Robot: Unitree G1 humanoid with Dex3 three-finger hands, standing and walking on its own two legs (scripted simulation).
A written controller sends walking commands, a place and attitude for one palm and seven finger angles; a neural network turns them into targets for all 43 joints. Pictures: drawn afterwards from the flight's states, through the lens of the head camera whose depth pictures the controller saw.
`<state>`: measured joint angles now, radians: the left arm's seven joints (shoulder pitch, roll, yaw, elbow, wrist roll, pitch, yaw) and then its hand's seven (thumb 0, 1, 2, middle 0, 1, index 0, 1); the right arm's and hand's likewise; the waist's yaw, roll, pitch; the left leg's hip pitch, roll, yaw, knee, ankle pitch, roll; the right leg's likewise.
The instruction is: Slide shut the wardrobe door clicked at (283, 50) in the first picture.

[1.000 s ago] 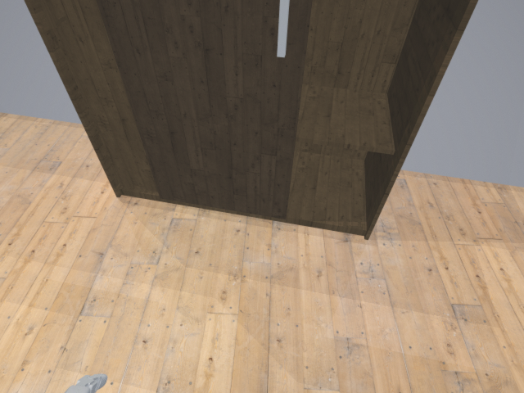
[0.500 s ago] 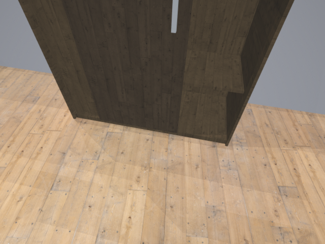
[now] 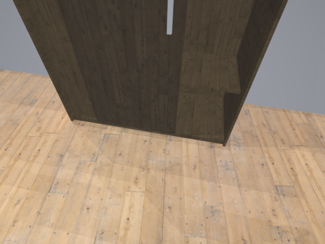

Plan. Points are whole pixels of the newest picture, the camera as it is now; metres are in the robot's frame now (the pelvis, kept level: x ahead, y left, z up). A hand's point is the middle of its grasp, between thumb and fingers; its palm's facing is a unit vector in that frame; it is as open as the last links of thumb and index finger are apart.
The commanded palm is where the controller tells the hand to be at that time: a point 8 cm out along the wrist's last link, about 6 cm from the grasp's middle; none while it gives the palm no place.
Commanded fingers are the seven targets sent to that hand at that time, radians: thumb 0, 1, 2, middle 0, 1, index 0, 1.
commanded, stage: look at it before walking up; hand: left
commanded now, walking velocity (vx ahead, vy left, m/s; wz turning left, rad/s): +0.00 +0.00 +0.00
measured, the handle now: (171, 10) +1.00 +0.02 +0.17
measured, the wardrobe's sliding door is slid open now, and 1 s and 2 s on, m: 0.38 0.38 0.38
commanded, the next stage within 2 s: walk to a spot facing it in 0.44 s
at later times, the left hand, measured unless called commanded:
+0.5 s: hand out of the picture +0.09 +0.25 -0.15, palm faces -0.03 -0.94 -0.34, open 7.4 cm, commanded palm none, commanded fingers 0.00 0.90 0.90 -0.20 -0.30 -0.20 -0.30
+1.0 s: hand out of the picture +0.07 +0.20 -0.19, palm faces -0.06 -0.99 -0.15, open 7.4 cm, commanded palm none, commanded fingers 0.00 0.90 0.90 -0.20 -0.30 -0.20 -0.30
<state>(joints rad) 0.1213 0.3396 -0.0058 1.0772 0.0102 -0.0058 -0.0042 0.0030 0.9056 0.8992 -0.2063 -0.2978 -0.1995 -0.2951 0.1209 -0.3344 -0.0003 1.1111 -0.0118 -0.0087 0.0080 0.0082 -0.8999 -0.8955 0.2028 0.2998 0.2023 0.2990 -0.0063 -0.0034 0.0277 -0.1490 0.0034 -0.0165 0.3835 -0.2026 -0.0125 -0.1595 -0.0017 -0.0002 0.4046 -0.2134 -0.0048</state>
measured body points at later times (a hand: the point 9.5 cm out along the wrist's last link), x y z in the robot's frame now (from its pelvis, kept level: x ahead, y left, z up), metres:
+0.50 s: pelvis +0.01 +0.00 +0.00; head +0.02 +0.00 +0.45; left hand +0.09 +0.30 -0.13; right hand +0.09 -0.30 -0.13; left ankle +0.00 +0.13 -0.74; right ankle +0.00 -0.12 -0.74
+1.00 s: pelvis +0.09 +0.02 -0.01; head +0.11 +0.03 +0.44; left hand +0.08 +0.25 -0.18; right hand +0.02 -0.20 -0.16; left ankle +0.00 +0.13 -0.74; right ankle +0.04 -0.09 -0.69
